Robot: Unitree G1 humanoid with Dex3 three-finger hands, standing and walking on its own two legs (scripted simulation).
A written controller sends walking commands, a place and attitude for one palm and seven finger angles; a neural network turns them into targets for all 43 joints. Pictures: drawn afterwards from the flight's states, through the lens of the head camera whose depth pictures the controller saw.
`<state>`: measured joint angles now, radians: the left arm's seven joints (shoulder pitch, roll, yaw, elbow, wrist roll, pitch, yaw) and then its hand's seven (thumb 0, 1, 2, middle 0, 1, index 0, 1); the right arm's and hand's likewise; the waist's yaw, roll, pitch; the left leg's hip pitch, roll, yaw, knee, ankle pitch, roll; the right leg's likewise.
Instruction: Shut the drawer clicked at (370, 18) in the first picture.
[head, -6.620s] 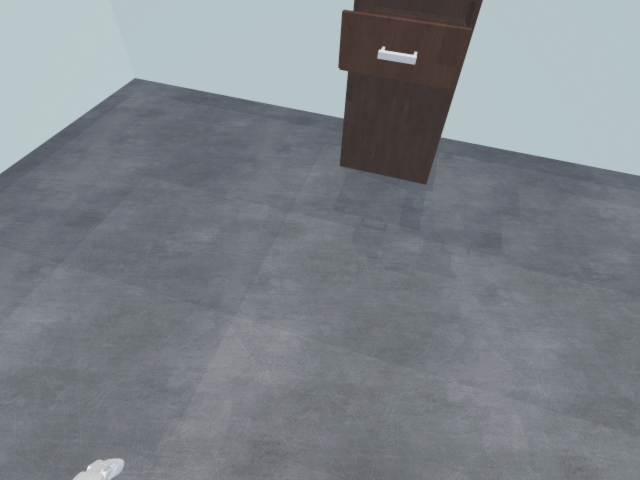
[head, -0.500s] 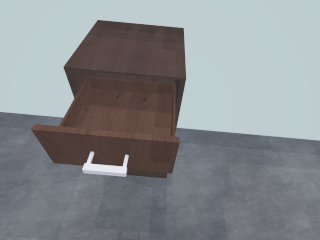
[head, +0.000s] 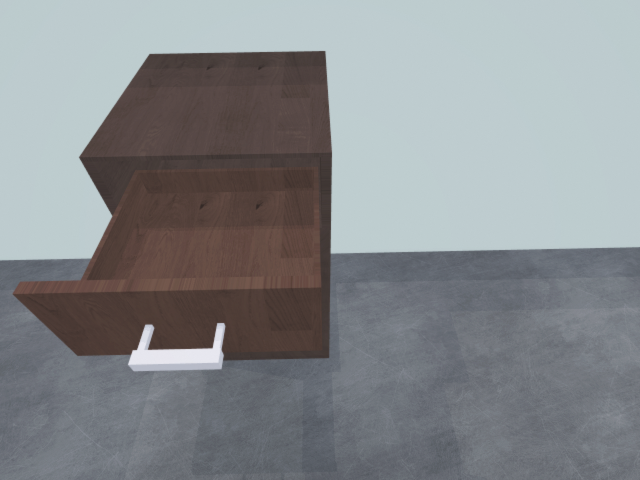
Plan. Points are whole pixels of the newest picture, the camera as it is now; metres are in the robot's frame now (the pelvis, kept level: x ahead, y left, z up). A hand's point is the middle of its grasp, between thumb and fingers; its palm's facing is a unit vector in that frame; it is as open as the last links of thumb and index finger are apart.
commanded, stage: come to a stop and stand still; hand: left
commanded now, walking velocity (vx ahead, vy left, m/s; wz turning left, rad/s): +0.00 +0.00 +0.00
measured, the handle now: (180, 345) +0.30 +0.22 -0.03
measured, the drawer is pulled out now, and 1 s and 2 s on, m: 0.29 0.29 0.27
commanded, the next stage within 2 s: look again from close up in 0.24 s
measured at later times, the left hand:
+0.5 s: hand out of the picture +0.05 +0.20 -0.16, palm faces +0.01 -0.97 -0.22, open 7.3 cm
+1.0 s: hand out of the picture +0.04 +0.23 -0.14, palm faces +0.14 -0.96 -0.23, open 7.2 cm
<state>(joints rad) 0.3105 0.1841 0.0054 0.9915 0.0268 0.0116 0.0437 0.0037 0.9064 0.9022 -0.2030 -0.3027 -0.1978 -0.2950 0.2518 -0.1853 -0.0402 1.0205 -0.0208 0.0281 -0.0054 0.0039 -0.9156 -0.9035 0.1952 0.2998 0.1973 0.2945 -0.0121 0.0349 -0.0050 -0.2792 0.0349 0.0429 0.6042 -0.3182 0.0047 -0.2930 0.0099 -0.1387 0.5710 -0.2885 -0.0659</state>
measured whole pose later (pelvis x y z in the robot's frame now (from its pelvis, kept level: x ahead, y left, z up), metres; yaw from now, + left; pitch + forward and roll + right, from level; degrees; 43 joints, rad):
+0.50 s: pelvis +0.01 +0.02 +0.01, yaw +0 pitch -1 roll +0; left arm 0.25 0.17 0.00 1.02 0.01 0.00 0.05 0.00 0.92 0.90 -0.20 -0.30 -0.20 -0.30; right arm 0.26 -0.14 0.00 1.12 -0.01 0.00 -0.01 0.01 -0.92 -0.90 0.20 0.30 0.20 0.29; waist -0.01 0.00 0.05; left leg -0.17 0.00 0.07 0.48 -0.29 0.03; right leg -0.21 -0.02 -0.11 0.49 -0.26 -0.03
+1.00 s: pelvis +0.01 +0.05 +0.01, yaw -1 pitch -1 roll +0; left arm 0.50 0.16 -0.01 0.62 -0.05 0.07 0.12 0.04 0.95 0.90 -0.21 -0.31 -0.21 -0.30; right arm 0.34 -0.16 0.02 1.01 0.02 -0.11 -0.05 0.02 -0.94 -0.90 0.20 0.30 0.20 0.29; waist 0.02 -0.02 0.03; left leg -0.17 -0.05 0.10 0.47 -0.29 0.06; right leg -0.23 -0.06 -0.08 0.52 -0.27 0.00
